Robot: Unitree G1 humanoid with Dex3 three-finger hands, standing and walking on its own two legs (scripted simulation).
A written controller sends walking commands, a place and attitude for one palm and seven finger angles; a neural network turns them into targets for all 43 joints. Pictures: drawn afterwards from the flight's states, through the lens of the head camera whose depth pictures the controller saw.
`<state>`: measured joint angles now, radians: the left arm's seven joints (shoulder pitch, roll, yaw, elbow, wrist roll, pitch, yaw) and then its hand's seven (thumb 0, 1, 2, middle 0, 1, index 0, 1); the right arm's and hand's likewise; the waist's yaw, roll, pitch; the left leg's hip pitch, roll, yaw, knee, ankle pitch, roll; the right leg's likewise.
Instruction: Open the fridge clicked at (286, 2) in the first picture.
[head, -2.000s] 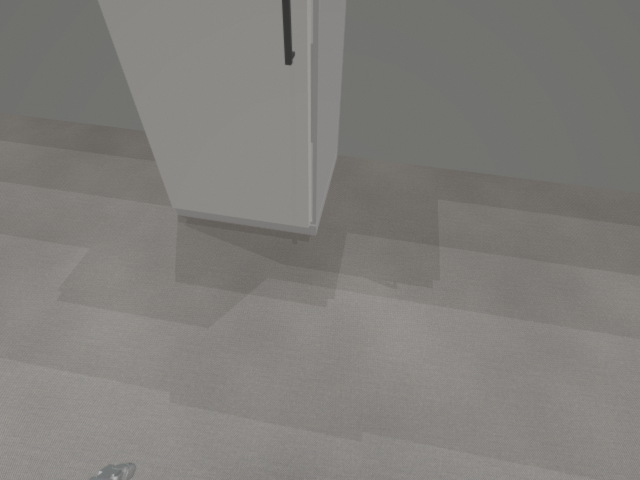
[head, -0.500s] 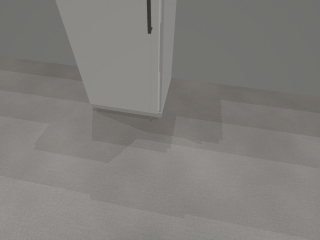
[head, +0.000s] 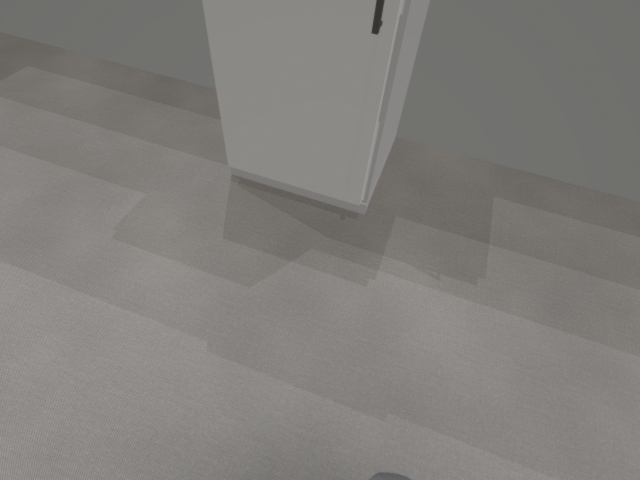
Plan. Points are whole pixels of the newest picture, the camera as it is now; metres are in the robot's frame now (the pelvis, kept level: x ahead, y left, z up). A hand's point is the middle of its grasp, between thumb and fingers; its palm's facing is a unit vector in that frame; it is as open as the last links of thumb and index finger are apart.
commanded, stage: walk to a spot facing it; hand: right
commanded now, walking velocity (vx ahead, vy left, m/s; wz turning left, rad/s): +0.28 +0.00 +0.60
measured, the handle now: out of the picture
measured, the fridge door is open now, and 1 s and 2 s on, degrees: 0 0 0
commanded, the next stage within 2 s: none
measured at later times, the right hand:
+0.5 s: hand (509, 473) +0.17 -0.28 -0.16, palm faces -0.20 +0.96 -0.18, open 7.4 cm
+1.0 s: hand (351, 293) +0.47 -0.06 -0.17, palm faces -0.59 +0.80 -0.12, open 7.4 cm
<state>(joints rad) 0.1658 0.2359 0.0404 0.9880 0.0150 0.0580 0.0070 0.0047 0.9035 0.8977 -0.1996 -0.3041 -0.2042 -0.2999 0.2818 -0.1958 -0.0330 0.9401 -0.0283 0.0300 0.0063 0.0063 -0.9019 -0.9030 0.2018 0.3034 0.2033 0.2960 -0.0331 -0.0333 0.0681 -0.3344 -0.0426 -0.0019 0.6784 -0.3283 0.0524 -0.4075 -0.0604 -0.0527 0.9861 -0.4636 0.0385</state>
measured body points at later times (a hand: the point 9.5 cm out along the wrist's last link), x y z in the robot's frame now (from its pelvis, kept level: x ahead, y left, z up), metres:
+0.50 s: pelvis +0.10 -0.08 +0.02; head +0.10 -0.11 +0.47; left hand +0.11 +0.18 -0.09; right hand +0.18 -0.33 -0.14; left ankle +0.04 +0.07 -0.64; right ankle +0.09 -0.16 -0.72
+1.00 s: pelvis +0.27 +0.00 -0.01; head +0.32 +0.01 +0.43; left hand +0.04 +0.09 -0.14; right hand +0.50 -0.10 -0.16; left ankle +0.28 +0.07 -0.72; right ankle +0.17 -0.16 -0.62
